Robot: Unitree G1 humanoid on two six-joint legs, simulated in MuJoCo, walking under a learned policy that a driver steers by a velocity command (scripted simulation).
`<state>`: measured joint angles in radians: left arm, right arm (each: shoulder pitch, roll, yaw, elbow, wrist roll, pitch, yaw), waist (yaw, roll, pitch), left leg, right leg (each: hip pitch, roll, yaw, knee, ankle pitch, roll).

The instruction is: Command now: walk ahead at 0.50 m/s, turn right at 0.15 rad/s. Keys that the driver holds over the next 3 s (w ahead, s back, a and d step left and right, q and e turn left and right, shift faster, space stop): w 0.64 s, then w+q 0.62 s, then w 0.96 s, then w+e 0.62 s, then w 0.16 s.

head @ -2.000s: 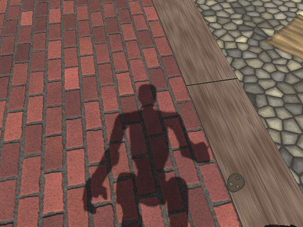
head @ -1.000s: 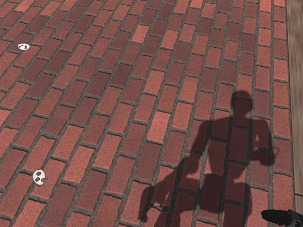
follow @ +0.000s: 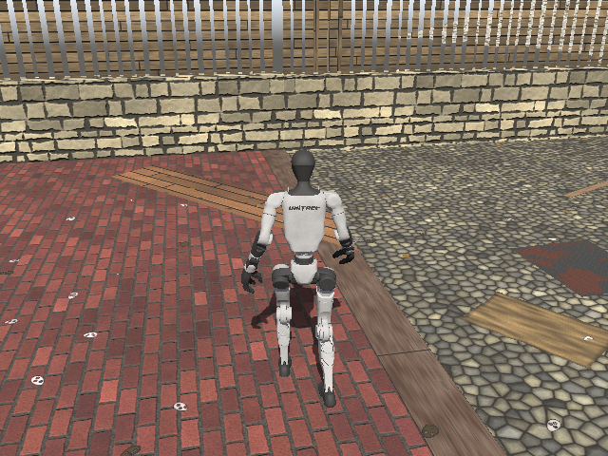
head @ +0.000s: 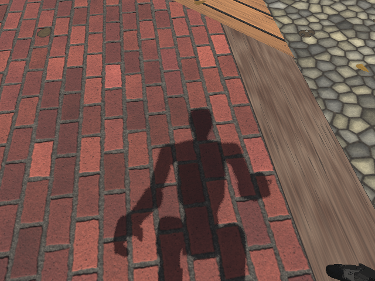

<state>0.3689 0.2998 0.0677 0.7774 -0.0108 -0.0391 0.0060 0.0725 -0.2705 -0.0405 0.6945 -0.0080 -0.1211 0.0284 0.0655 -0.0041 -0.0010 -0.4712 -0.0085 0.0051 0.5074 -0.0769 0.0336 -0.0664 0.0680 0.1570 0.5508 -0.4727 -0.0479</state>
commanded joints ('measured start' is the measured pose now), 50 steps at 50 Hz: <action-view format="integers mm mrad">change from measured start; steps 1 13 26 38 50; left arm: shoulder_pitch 126 -217 20 -119 -52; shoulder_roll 23 26 183 104 172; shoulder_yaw -12 -7 53 24 44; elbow -76 -139 -102 -36 48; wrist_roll -7 9 15 25 -4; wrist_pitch -32 -33 -55 -76 -21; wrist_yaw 1 -9 -30 -20 8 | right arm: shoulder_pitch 377 230 297 164 -59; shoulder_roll -258 -153 -149 -81 -81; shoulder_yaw -87 -42 -29 -21 -23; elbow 34 61 109 59 -70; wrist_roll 2 16 8 25 26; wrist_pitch -2 18 68 69 63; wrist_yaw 3 -17 -41 -26 33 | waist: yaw -132 -99 70 -69 -15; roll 327 70 0 -50 -64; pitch -353 14 -251 18 54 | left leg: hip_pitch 830 349 284 -208 -171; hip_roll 396 195 144 148 49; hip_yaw -730 -153 -27 -107 41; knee -166 -363 303 464 92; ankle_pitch -227 148 337 -37 -39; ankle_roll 281 184 54 -51 42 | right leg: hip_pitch -584 -614 148 -100 188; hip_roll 29 -179 -223 -300 -349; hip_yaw -17 -112 -25 -52 -279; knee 647 255 -36 -435 -267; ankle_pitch -102 424 498 499 885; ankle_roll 16 64 -123 -189 -81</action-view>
